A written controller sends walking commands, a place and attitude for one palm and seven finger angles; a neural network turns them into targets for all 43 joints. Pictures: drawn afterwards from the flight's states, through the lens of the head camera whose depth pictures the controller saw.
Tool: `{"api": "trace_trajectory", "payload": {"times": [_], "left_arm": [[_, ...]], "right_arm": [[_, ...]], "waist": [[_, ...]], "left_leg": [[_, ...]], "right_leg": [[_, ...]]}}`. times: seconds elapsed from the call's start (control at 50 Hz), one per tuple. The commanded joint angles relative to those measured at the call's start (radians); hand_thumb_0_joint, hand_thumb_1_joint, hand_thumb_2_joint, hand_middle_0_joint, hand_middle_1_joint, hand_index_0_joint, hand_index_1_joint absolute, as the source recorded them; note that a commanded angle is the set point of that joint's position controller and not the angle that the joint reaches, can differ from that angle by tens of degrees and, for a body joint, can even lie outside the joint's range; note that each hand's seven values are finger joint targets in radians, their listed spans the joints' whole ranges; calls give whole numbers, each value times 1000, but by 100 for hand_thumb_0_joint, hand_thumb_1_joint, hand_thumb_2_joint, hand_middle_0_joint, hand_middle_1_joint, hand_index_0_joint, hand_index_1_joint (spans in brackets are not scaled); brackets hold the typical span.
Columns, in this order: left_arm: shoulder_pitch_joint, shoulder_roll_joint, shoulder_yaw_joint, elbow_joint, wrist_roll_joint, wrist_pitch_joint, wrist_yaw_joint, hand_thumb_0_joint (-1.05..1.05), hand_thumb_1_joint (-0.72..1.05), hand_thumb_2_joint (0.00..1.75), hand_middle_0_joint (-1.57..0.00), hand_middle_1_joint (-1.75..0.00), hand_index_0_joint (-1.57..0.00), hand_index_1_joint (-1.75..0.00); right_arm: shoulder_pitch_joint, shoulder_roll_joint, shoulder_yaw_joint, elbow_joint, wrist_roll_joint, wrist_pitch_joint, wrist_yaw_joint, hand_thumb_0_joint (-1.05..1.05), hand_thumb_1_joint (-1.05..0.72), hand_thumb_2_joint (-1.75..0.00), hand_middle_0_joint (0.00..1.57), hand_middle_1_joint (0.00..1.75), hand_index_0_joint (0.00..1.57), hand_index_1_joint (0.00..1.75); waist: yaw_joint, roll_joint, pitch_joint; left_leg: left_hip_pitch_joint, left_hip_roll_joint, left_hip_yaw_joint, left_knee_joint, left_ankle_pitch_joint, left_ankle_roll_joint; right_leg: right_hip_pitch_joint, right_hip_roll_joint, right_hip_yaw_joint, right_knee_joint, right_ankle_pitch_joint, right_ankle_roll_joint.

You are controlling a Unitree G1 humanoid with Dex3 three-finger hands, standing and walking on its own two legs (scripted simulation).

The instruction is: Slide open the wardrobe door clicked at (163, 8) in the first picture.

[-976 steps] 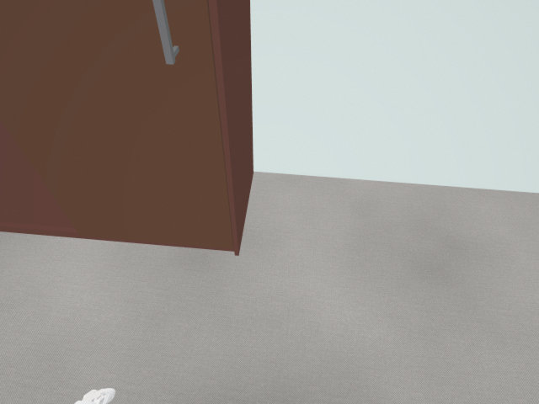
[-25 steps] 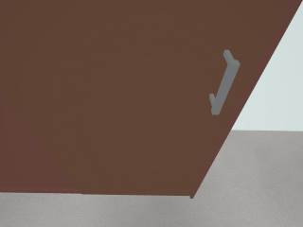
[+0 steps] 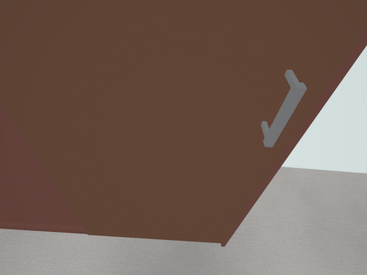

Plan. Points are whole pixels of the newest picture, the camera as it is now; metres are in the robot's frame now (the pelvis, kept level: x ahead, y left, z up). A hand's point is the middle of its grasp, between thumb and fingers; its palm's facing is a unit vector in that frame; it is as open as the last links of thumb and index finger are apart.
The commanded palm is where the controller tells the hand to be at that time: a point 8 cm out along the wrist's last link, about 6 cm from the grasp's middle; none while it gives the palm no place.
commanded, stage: look again from close up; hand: right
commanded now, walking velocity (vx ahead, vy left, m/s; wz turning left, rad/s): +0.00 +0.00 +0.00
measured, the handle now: (279, 111) +0.40 -0.15 +0.20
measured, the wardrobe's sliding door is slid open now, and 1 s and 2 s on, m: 0.00 0.00 0.00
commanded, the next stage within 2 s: shuffle to correct the standing spot in 0.90 s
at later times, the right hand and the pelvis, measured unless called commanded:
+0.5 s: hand out of the picture +0.01 -0.14 -0.17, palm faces +0.02 +0.98 -0.22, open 7.3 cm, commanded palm none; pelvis +0.01 +0.03 +0.00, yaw -1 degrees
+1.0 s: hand out of the picture +0.00 -0.13 -0.17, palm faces +0.04 +0.98 -0.20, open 7.3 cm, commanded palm none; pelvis +0.00 +0.04 +0.00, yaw -1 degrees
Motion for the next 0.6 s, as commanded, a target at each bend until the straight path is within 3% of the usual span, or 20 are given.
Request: {"api": "trace_trajectory", "payload": {"times": [0.0, 0.46, 0.58], "left_arm": [[60, 78, 9, -25, 5, -13, 7, 0, 90, 90, -20, -30, -20, -30], [46, 49, 10, 20, 4, 3, 10, 0, 90, 90, -20, -30, -20, -30], [44, 51, 10, 25, 3, 6, 12, 0, 90, 90, -20, -30, -20, -30]], "right_arm": [[47, -117, -26, -31, -2, -10, -5, 0, -90, -90, 20, 30, 20, 30], [27, -125, -31, -15, -3, -13, -2, 0, -90, -90, 20, 30, 20, 30], [33, -119, -30, -11, -3, -12, -2, 0, -90, -90, 20, 30, 20, 30]], "waist": [[-7, 63, 65], [-4, 68, 37], [-6, 57, 59]], "left_leg": [[34, 60, -64, -78, 189, 53], [72, 73, -77, -132, 278, 65], [65, 76, -75, -145, 271, 63]], "right_leg": [[-71, -116, 101, -104, 199, -10], [-12, -120, 68, -98, 187, 15], [-20, -118, 66, -94, 184, 20]]}}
